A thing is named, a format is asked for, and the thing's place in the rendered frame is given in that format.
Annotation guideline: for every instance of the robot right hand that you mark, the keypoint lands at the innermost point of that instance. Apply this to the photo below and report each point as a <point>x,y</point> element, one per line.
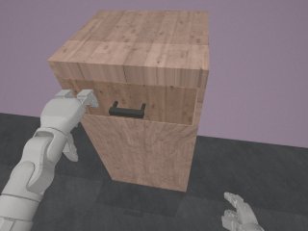
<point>234,221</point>

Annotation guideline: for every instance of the robot left hand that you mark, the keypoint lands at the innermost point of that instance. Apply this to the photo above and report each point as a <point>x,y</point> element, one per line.
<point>64,112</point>

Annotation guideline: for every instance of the handle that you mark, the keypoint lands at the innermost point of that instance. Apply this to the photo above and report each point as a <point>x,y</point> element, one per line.
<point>134,113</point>

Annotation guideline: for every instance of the robot left forearm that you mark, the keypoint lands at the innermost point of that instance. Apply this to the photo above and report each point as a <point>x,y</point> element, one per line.
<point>30,178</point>

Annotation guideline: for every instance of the cabinet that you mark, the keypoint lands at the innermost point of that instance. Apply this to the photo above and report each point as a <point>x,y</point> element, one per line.
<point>168,48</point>

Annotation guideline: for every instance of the drawer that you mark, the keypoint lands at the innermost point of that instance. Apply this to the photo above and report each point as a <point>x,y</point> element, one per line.
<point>163,103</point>

